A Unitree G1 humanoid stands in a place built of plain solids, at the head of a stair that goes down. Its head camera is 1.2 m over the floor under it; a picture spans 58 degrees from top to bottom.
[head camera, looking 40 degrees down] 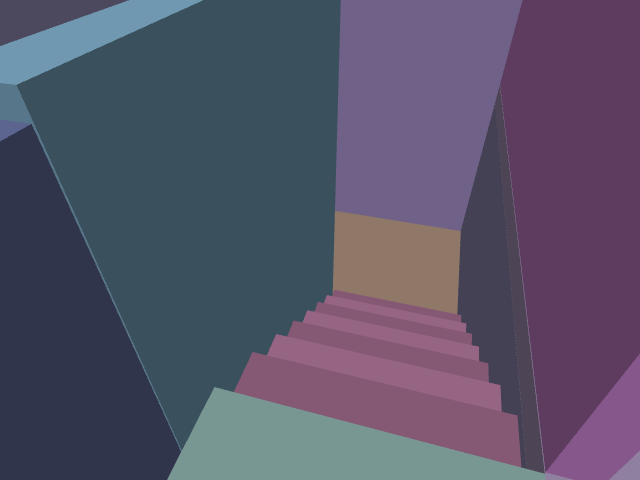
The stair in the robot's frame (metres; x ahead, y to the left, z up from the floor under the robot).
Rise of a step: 0.17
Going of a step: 0.23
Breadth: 0.95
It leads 15 degrees to the right of straight ahead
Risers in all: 8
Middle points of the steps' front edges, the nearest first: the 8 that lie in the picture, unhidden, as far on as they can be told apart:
0.60 -0.13 0.00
0.85 -0.20 -0.17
1.07 -0.26 -0.35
1.29 -0.32 -0.52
1.51 -0.38 -0.70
1.73 -0.44 -0.87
1.95 -0.50 -1.05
2.17 -0.56 -1.22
